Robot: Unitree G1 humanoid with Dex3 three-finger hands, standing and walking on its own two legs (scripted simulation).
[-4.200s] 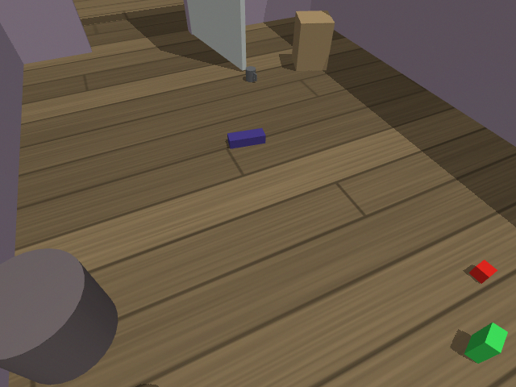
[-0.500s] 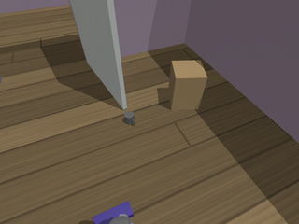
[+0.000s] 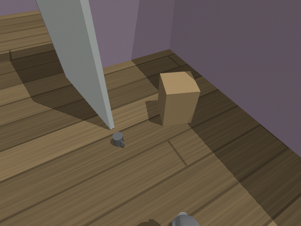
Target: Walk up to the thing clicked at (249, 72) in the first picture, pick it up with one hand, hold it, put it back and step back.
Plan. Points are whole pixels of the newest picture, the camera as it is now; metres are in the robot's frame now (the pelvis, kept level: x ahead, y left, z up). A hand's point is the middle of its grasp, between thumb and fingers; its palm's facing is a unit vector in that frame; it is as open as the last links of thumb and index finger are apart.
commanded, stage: walk up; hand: left
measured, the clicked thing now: (119, 140) +0.84 +0.22 -0.73
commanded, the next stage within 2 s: none
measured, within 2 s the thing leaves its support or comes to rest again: neither
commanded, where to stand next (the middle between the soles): +0.48 +0.00 m, yaw +0 degrees
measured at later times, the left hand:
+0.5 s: hand (69, 208) +0.21 +0.24 -0.13, palm faces -0.02 -0.93 -0.38, open 7.4 cm
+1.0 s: hand (72, 164) +0.36 +0.28 -0.14, palm faces -0.08 -0.93 -0.37, open 7.4 cm
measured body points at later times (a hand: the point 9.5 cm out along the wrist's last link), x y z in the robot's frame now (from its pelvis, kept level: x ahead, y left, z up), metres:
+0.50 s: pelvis +0.16 -0.03 +0.00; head +0.18 -0.04 +0.45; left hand +0.21 +0.29 -0.10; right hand +0.22 -0.35 -0.12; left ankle +0.26 +0.13 -0.71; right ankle +0.16 -0.14 -0.74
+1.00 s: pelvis +0.30 +0.01 +0.00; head +0.32 +0.00 +0.44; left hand +0.36 +0.33 -0.11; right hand +0.34 -0.32 -0.12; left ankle +0.28 +0.12 -0.74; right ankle +0.41 -0.14 -0.72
